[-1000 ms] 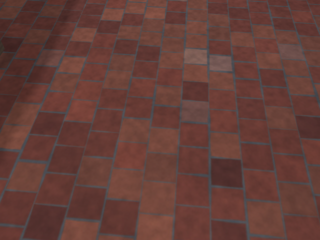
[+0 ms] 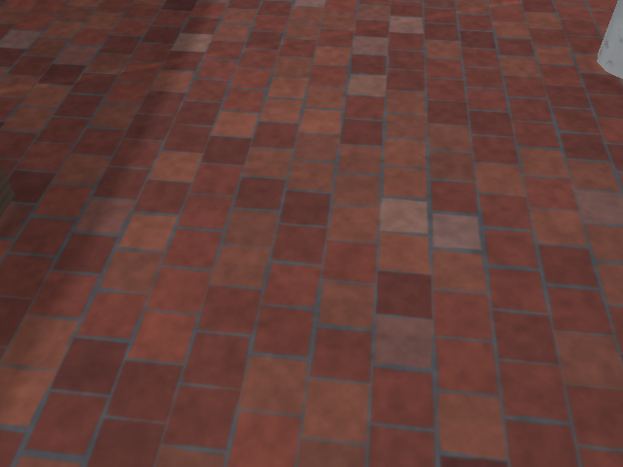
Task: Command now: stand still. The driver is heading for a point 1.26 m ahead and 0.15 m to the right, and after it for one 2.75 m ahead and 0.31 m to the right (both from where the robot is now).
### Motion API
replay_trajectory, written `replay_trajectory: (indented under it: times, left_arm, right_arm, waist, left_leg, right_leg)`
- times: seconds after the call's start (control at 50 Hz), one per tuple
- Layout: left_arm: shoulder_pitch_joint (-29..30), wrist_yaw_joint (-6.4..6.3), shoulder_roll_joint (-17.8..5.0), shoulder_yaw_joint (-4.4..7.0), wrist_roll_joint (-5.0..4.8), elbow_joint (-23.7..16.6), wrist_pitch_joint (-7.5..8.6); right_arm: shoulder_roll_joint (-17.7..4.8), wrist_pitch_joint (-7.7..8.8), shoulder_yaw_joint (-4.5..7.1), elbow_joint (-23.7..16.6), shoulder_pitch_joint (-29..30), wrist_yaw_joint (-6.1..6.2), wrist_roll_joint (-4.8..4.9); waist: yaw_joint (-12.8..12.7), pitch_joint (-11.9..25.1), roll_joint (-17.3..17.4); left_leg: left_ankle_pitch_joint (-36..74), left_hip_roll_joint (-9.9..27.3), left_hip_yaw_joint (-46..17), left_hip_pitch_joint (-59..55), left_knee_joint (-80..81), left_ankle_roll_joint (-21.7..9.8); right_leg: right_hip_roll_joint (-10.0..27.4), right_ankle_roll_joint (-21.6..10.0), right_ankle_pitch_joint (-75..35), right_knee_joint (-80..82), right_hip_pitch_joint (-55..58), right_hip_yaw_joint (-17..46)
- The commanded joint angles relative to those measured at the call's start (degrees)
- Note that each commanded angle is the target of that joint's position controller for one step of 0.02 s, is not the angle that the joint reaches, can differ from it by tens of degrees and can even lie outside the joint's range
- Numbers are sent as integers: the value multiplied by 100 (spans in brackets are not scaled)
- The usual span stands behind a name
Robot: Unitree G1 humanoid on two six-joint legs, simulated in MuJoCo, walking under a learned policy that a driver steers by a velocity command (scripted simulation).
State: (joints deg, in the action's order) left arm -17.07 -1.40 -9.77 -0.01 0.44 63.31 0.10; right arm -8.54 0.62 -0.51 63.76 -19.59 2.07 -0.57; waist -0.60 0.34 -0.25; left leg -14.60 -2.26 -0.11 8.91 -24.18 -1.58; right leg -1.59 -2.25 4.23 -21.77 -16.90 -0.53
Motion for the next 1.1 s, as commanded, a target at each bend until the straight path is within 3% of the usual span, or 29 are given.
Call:
replay_trajectory:
  times: [0.02, 0.06, 0.1, 0.14, 0.16, 0.2, 0.26, 0.3, 0.34, 0.36, 0.38, 0.4, 0.42, 0.44, 0.5, 0.6, 0.68, 0.72, 0.76, 0.8, 0.82, 0.84, 0.86, 0.88, 0.9, 0.94, 1.0, 1.04, 1.1]
  left_arm:
    - [-241, -20, -431, 64, -2, -57, 32]
    - [-299, -19, -421, 67, 0, -19, 22]
    - [26, 47, -688, 184, 44, -231, -30]
    - [942, 186, -284, 123, 87, -720, 30]
    - [1014, 216, -498, 207, 150, -769, 82]
    - [694, 295, -573, 296, 157, -720, 199]
    - [733, 351, -462, 333, 70, -866, 257]
    - [598, 331, -431, 354, 42, -925, 242]
    - [-184, 267, -445, 413, 48, -699, 295]
    - [-1215, 200, -676, 521, 78, -376, 406]
    - [-2151, 125, -1356, 657, 239, -230, 493]
    - [-1785, 137, -1166, 559, 234, -259, 460]
    - [-946, 148, -1108, 526, 200, -522, 461]
    - [-603, 194, -979, 495, 155, -651, 511]
    - [-575, 152, -725, 391, 81, -600, 630]
    - [-1203, 167, -651, 343, 44, -456, 734]
    - [-1344, 125, -688, 326, 0, -424, 819]
    - [-1329, 114, -755, 322, 0, -371, 806]
    - [-1475, 79, -931, 347, 52, -292, 753]
    - [-1333, -28, -1181, 418, 94, -241, 631]
    - [-1267, -44, -1106, 411, 13, -307, 611]
    - [-2119, 56, -78, 220, -238, -444, 570]
    - [-2161, -9, -676, 348, -347, -334, 588]
    - [-1479, -47, -724, 391, -317, -536, 587]
    - [-932, -30, -656, 345, -157, -663, 611]
    - [-694, 56, -502, 349, 126, -675, 459]
    - [-898, 126, -167, 294, 165, -607, 197]
    - [-702, 107, -180, 266, 155, -676, 133]
    - [249, 197, -350, 224, 145, -975, 92]
  right_arm:
    - [-412, 46, 54, -59, -385, 24, 1]
    - [-449, 43, 77, -22, -569, 20, -15]
    - [-812, -16, 220, -109, -800, -34, -58]
    - [-1054, 23, 385, -61, -962, -31, -29]
    - [-1003, 73, 419, -107, -846, -20, -43]
    - [-1009, 227, 471, -254, -492, -27, -42]
    - [-1018, 379, 522, -417, -92, -40, 24]
    - [-1087, 397, 571, -426, -71, -61, 6]
    - [-1100, 392, 602, -487, 34, -105, -8]
    - [-951, 436, 553, -562, 135, -145, -95]
    - [-310, 517, 379, -944, 411, -212, -74]
    - [-412, 571, 408, -1201, 705, -301, -127]
    - [-620, 568, 433, -1366, 1095, -372, -168]
    - [-755, 582, 457, -1342, 1148, -460, -159]
    - [-676, 418, 452, -1270, 934, -575, -246]
    - [-648, 244, 392, -1822, 2274, -578, -163]
    - [-544, 254, 294, -2155, 2985, -602, -72]
    - [-544, 280, 274, -2190, 2979, -555, -85]
    - [-637, 349, 295, -2097, 2522, -437, -142]
    - [-1011, 484, 443, -1498, 534, -310, -150]
    - [-1309, 536, 541, -1233, -338, -242, -284]
    - [-1930, 566, 663, -1161, -666, -218, -491]
    - [-1880, 484, 727, -1141, -846, -302, -144]
    - [-1671, 471, 667, -1161, -178, -296, -79]
    - [-1141, 501, 524, -1147, 240, -292, -52]
    - [-634, 530, 367, -1005, 416, -196, -14]
    - [-720, 629, 317, -843, 331, -199, -27]
    - [-850, 660, 314, -821, 429, -227, -67]
    - [-976, 553, 373, -771, 206, -289, -13]
  waist:
    - [-21, -372, 9]
    - [21, -197, 60]
    - [234, -623, 336]
    - [495, -1175, 1236]
    - [391, -1122, 822]
    - [77, -663, 455]
    - [-86, -549, 825]
    - [-137, -781, 928]
    - [-464, -776, 346]
    - [-886, -354, -361]
    - [-1137, 148, -2113]
    - [-766, -162, -1794]
    - [-412, -582, -872]
    - [-283, -452, -248]
    - [43, -405, -314]
    - [-173, -956, -140]
    - [-232, -1142, -227]
    - [-153, -1103, -225]
    - [27, -620, -541]
    - [892, 413, -771]
    - [1204, 960, -764]
    - [564, 2041, 893]
    - [765, 3322, 592]
    - [448, 2437, 380]
    - [390, 1397, 210]
    - [63, 418, 117]
    - [-279, 279, 133]
    - [-406, 248, 284]
    - [-136, 224, 620]
  left_leg:
    - [-372, 634, -664, 858, 734, -241]
    - [-1280, 554, -672, 787, 790, -292]
    - [-3540, 758, -1268, 806, 1080, -673]
    - [-3622, 1992, -2660, 189, 2197, -1198]
    - [-2983, 2119, -2696, -74, 2279, -1247]
    - [-2016, 1862, -2074, -504, 2053, -1081]
    - [-1775, 1393, -1176, 239, 2000, -813]
    - [-2075, 1433, -1048, 847, 1775, -931]
    - [-2034, 1273, -817, 1614, 899, -1007]
    - [-1250, 900, -408, 2274, -638, -937]
    - [-1087, 178, 446, 3441, -3235, -633]
    - [-1013, -53, -126, 4505, -4383, -720]
    - [-294, 543, -320, 4814, -4837, -743]
    - [256, 755, -364, 4478, -4726, -661]
    - [644, 962, -146, 3877, -4297, -301]
    - [1340, 861, 323, 4203, -3103, -68]
    - [1930, 689, 668, 3282, -1548, -276]
    - [1808, 464, 859, 2884, -1055, -496]
    - [1362, -104, 1146, 2061, -946, -680]
    - [1706, -308, 912, 72, -402, -830]
    - [2233, 297, 441, -1341, -365, -932]
    - [4787, 2567, -2036, -3719, -1103, -1731]
    - [5708, 2903, -3540, -4034, -686, -2198]
    - [5821, 2575, -2499, -3113, -469, -1956]
    - [5451, 2298, -1885, -2061, -137, -1712]
    - [4955, 1839, -1118, -493, 469, -1396]
    - [5342, 1677, -458, 569, 836, -1361]
    - [5518, 1469, -28, 806, 874, -1265]
    - [1851, 1281, -95, 693, 1483, -1139]
  right_leg:
    - [608, -67, 831, 387, 532, 794]
    - [470, -104, 1599, 275, 505, 715]
    - [165, -231, 3457, -290, -572, 509]
    - [72, -33, 1533, -1933, -1849, -253]
    - [323, 1, 1326, -2430, -2272, -73]
    - [468, 68, 1067, -2647, -2255, 0]
    - [352, 49, 1091, -1804, -977, -271]
    - [262, -16, 1454, -1157, -91, -573]
    - [0, -76, 1364, -556, 1257, -931]
    - [244, -177, 1756, -317, 2571, -368]
    - [1950, -585, 4220, 875, 3392, 2438]
    - [2457, -955, 5261, 1732, 2908, 4505]
    - [2480, -960, 4878, 1514, 2374, 3903]
    - [2149, -860, 4078, 1411, 2011, 3153]
    - [1532, -659, 2871, 1778, 1454, 1849]
    - [1174, -825, 1115, 2147, 1351, 828]
    - [1229, -823, -505, 2651, 1500, 282]
    - [1218, -747, -2279, 2338, 2038, -96]
    - [1278, -593, -5481, 1145, 2564, -263]
    - [1187, -342, -5988, -1303, 2461, -341]
    - [965, -258, -4501, -2796, 1550, -342]
    - [15, -47, 1542, -5517, -790, -345]
    - [-450, -118, 2853, -6763, -1126, 663]
    - [-19, -122, 2205, -6593, -1423, 775]
    - [194, -108, 1941, -6037, -1622, 562]
    - [412, -76, 1768, -5333, -1272, 506]
    - [379, 17, 1633, -4469, -483, 313]
    - [387, 20, 1214, -3666, -382, 154]
    - [645, -46, 293, -2676, -537, -57]
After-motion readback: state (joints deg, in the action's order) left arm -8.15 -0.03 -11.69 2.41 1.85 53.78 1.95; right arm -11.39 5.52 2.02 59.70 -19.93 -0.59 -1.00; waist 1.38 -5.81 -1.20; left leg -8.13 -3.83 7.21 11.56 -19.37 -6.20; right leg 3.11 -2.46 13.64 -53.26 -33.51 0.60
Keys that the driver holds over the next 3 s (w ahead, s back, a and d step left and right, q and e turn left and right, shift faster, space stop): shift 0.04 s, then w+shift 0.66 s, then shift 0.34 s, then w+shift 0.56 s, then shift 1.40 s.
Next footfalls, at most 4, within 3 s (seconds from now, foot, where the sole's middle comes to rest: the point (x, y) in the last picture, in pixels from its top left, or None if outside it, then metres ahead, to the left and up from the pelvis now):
0.36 right None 0.15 -0.14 -0.78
0.82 left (315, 440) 0.61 0.04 -0.78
1.42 right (409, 350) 0.84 -0.19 -0.78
1.84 left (345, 228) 1.26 -0.05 -0.78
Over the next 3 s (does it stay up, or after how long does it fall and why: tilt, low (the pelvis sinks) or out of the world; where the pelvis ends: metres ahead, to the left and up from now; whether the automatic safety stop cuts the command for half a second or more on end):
stays up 1.20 -0.15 0.00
